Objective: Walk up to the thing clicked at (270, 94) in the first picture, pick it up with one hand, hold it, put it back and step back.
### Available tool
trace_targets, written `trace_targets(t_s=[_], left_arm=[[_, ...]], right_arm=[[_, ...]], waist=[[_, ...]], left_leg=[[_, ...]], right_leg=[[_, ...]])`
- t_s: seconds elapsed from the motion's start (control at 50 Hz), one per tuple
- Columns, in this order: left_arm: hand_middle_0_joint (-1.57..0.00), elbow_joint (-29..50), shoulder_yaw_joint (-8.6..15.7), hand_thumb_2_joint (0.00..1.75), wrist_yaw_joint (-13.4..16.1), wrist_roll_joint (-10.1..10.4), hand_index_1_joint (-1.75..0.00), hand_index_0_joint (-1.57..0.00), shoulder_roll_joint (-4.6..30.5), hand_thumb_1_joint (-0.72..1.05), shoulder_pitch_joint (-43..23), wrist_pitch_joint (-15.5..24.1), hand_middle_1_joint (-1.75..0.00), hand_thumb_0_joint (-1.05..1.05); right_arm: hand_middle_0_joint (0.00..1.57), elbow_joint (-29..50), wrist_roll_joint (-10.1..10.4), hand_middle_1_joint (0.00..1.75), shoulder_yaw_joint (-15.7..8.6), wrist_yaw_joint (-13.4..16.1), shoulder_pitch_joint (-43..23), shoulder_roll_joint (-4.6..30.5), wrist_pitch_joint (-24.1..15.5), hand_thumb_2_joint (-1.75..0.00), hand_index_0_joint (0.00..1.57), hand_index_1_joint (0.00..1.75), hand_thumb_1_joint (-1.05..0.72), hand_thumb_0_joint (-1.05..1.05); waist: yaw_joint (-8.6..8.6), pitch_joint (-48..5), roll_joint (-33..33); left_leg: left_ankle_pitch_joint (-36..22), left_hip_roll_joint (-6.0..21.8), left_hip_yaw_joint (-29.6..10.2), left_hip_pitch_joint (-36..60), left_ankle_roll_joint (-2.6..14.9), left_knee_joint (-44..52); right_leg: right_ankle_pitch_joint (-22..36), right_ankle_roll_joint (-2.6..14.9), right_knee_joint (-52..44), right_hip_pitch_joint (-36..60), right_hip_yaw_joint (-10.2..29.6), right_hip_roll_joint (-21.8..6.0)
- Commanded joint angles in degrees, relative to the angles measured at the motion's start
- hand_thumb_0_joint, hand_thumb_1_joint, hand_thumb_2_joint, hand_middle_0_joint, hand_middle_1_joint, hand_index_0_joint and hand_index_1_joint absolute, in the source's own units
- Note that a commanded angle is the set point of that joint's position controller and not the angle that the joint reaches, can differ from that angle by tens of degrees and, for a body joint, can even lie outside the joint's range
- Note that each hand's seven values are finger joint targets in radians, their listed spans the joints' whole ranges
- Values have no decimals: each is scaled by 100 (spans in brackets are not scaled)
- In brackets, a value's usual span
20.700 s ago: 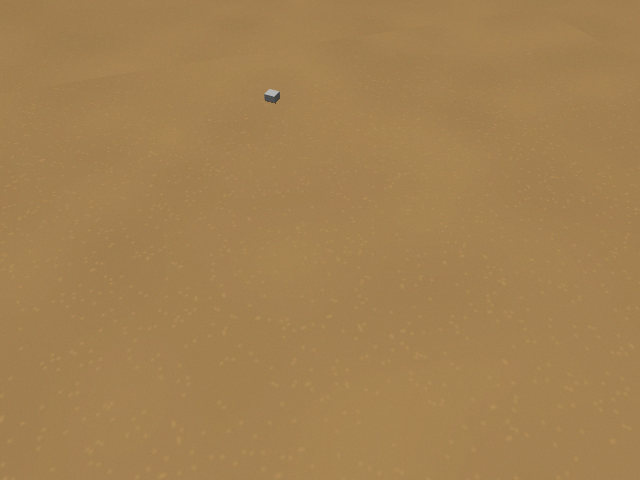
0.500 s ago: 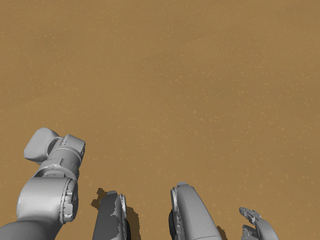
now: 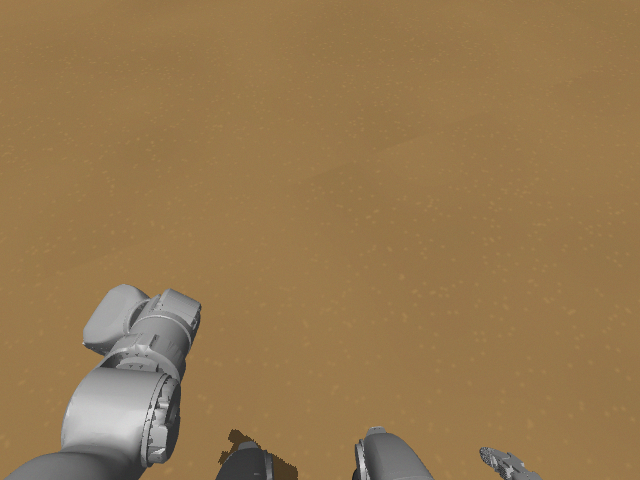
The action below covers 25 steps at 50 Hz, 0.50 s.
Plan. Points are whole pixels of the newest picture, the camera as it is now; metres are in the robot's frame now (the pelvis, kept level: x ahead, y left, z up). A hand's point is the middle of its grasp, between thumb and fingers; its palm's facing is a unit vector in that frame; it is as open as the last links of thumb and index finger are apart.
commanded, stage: lift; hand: left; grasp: from above
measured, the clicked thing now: (143, 347) +0.33 +0.25 -0.09
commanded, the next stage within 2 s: hold in 0.08 s
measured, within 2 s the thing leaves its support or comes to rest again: neither
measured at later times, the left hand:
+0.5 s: hand (132, 311) +0.35 +0.23 -0.01, palm faces -0.15 -0.40 -0.90, open 9.2 cm
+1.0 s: hand (132, 291) +0.36 +0.22 +0.01, palm faces -0.11 -0.41 -0.91, open 9.2 cm
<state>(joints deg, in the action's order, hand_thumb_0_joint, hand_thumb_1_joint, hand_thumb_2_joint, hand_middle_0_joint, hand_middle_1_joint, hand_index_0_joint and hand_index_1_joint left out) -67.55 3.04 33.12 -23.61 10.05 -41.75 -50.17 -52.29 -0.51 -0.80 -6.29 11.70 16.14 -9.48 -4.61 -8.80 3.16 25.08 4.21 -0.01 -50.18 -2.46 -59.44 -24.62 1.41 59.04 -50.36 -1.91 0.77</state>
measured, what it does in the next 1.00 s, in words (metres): stands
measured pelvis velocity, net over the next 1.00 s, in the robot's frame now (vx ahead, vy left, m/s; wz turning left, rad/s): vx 0.04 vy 0.00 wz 0.00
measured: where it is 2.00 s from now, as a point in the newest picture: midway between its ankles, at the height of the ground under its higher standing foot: outside the picture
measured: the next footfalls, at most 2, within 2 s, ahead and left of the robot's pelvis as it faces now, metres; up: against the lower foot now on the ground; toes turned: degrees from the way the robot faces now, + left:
none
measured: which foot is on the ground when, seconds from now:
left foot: down 0.00-1.00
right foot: down 0.00-1.00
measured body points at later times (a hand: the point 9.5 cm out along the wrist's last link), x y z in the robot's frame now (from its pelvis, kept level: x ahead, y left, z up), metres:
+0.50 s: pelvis +0.02 +0.01 +0.04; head +0.06 +0.00 +0.48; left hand +0.35 +0.25 +0.04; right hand +0.13 -0.25 -0.10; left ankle +0.03 +0.15 -0.67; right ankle +0.04 -0.10 -0.67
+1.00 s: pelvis +0.04 +0.00 +0.05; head +0.07 -0.02 +0.50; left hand +0.37 +0.24 +0.07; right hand +0.17 -0.26 -0.08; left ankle +0.03 +0.15 -0.67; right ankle +0.04 -0.10 -0.67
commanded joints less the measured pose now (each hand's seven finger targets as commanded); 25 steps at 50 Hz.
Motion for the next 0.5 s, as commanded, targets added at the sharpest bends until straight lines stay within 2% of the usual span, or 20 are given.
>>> trace_targets(t_s=[0.0,0.06,0.12,0.14,0.16,0.18,0.2,0.26,0.32,0.36,0.38,0.4,0.42,0.44,0.48], left_arm=[[-99,793,-240,69,249,-260,-60,-97,980,55,-2240,-36,-57,0],[-98,840,-245,68,269,-223,-60,-95,921,53,-2238,-63,-57,0],[-99,709,-253,70,264,-245,-59,-95,832,53,-2122,-133,-55,0],[-100,780,-275,70,255,-251,-60,-96,807,54,-2145,-125,-55,0],[-99,781,-332,70,250,-247,-60,-96,737,54,-2212,-138,-56,0],[-99,660,-264,62,245,-273,-55,-94,797,51,-2156,-177,-50,0],[-97,722,-287,57,267,-272,-54,-93,766,50,-2212,-176,-50,0],[-95,686,-311,57,280,-367,-53,-90,760,46,-2192,-163,-48,0],[-97,761,-275,56,308,-313,-51,-92,696,48,-2280,-157,-45,0],[-96,820,-300,57,339,-322,-51,-91,675,47,-2325,-163,-46,0],[-96,761,-262,55,366,-312,-51,-91,759,48,-2306,-174,-45,0],[-97,814,-248,57,381,-316,-51,-91,810,49,-2329,-180,-45,0],[-97,935,-345,57,372,-314,-51,-91,664,47,-2376,-176,-45,0],[-97,889,-302,57,388,-308,-50,-91,705,47,-2362,-183,-44,0],[-98,1013,-301,57,378,-257,-51,-92,691,48,-2319,-224,-44,0]], right_arm=[[20,424,53,30,-224,31,48,836,-214,-90,20,30,-90,0],[20,450,54,30,-229,19,-20,842,-216,-90,20,30,-90,0],[20,456,44,30,-244,-11,-26,856,-193,-90,20,30,-90,0],[20,448,44,30,-254,-14,-68,871,-205,-90,20,30,-90,0],[20,476,61,30,-223,-16,-58,865,-192,-90,20,30,-90,0],[20,456,60,30,-245,-21,-45,884,-170,-90,20,30,-91,0],[20,478,57,30,-250,-35,-100,873,-173,-90,20,30,-91,0],[20,494,41,30,-245,-50,-97,873,-171,-90,20,30,-91,0],[20,549,19,30,-267,-61,-178,861,-116,-90,20,30,-91,0],[20,578,2,30,-253,-71,-179,868,-90,-90,20,30,-91,0],[20,596,5,30,-260,-74,-242,884,-84,-90,20,30,-91,0],[20,617,-1,30,-270,-77,-275,889,-77,-90,20,30,-91,0],[20,621,3,30,-241,-83,-235,861,-63,-90,20,30,-91,0],[20,617,9,30,-259,-84,-283,885,-51,-90,20,30,-91,0],[20,659,21,30,-271,-80,-274,908,-29,-90,20,30,-91,0]], waist=[[-59,-1983,-335],[29,-1876,-244],[5,-1803,-305],[46,-1736,-331],[4,-1663,-274],[43,-1735,-334],[87,-1585,-298],[40,-1561,-390],[101,-1644,-298],[75,-1661,-332],[128,-1550,-361],[109,-1573,-316],[25,-1694,-337],[91,-1679,-421],[107,-1816,-426]], left_leg=[[-991,-383,227,1253,170,955],[-1081,-396,244,1465,148,1163],[-1154,-379,221,1720,134,1338],[-1108,-363,188,1822,125,1451],[-1125,-373,193,1871,135,1501],[-1240,-377,227,1928,131,1486],[-1242,-393,227,1959,135,1563],[-1293,-377,213,2085,138,1665],[-1419,-376,236,2259,114,1755],[-1494,-384,225,2329,120,1769],[-1446,-391,247,2315,125,1788],[-1396,-394,261,2328,124,1791],[-1467,-401,247,2405,134,1787],[-1498,-408,265,2400,142,1804],[-1701,-428,274,2505,150,1810]], right_leg=[[946,-208,-1456,1692,236,170],[1078,-190,-1575,1870,190,159],[1182,-177,-1630,1905,136,161],[1125,-175,-1679,1917,101,172],[1126,-166,-1740,1951,106,173],[1286,-173,-1739,1998,115,177],[1309,-160,-1801,2055,100,166],[1429,-161,-1823,2093,89,175],[1533,-127,-1815,2207,70,177],[1639,-137,-1850,2269,76,169],[1608,-146,-1888,2304,71,167],[1548,-143,-1909,2305,91,159],[1663,-149,-1912,2366,106,164],[1727,-162,-1940,2411,101,165],[2046,-160,-1919,2574,96,148]])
